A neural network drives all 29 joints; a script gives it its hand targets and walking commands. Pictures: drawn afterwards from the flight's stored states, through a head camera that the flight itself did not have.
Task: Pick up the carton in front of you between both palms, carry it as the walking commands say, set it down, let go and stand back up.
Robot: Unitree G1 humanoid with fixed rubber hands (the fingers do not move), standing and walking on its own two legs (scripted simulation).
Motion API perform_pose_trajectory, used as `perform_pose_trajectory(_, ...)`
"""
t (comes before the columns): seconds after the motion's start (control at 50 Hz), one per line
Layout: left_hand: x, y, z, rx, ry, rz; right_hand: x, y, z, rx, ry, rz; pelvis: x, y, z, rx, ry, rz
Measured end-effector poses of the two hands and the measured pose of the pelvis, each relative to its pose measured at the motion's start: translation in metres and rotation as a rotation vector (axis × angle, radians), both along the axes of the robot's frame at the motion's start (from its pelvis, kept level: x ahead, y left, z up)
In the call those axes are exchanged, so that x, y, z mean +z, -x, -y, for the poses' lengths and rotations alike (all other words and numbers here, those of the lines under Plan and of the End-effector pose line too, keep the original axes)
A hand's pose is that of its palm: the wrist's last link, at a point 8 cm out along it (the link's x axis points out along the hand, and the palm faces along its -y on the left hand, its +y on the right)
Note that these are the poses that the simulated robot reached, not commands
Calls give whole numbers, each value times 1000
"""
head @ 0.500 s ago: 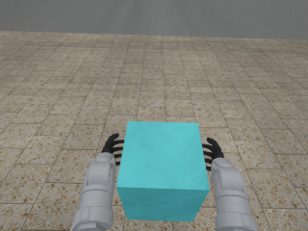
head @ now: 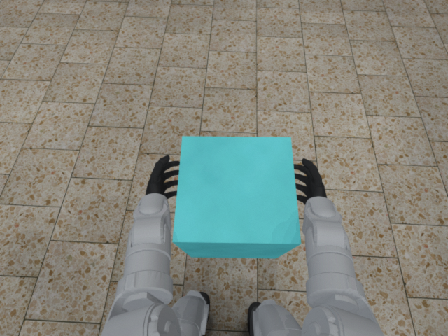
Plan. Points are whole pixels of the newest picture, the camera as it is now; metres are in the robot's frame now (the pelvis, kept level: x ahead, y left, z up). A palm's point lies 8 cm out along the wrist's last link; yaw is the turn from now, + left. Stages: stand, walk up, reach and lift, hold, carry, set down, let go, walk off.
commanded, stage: set down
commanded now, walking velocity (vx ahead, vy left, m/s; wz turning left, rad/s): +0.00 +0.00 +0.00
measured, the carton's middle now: (234, 204) +0.36 +0.01 -0.13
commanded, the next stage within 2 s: none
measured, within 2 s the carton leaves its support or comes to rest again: rests again in 1.90 s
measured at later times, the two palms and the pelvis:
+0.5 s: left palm (169, 201) +0.38 +0.18 -0.20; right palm (288, 197) +0.41 -0.12 -0.20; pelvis -0.04 +0.00 -0.13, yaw -1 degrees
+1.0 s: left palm (176, 209) +0.41 +0.19 -0.35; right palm (272, 198) +0.46 -0.11 -0.36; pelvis -0.06 +0.00 -0.25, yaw -1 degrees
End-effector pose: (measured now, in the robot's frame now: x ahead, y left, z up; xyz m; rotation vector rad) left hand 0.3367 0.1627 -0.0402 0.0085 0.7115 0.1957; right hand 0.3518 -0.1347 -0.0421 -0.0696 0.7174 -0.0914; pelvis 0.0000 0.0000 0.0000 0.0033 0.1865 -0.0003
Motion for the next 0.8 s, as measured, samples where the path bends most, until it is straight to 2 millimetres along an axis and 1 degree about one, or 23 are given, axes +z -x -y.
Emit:
perform_pose_trajectory(0.08,-43,-2,-1,19,7,13,-44,-5,-1,5,-14,12,-16,6,3,-2,2,-138)
perform_pose_trajectory(0.16,-75,-8,-2,33,18,44,-77,-14,-2,1,-34,41,-38,11,4,-9,2,-267)
perform_pose_trajectory(0.26,-98,-20,-5,55,34,79,-101,-28,-5,-6,-60,72,-65,19,5,-13,-2,-369)
perform_pose_trajectory(0.36,-118,-31,-9,79,45,76,-121,-43,-9,2,-69,67,-91,27,4,-14,-4,-424)
perform_pose_trajectory(0.44,-138,-38,-12,87,45,58,-140,-53,-12,15,-59,49,-111,32,3,-13,-4,-463)
perform_pose_trajectory(0.64,-203,-50,-16,105,37,38,-203,-74,-17,55,-40,31,-165,43,1,-13,-2,-567)
perform_pose_trajectory(0.8,-254,-59,-19,124,30,34,-254,-91,-21,86,-36,28,-206,52,2,-16,-5,-612)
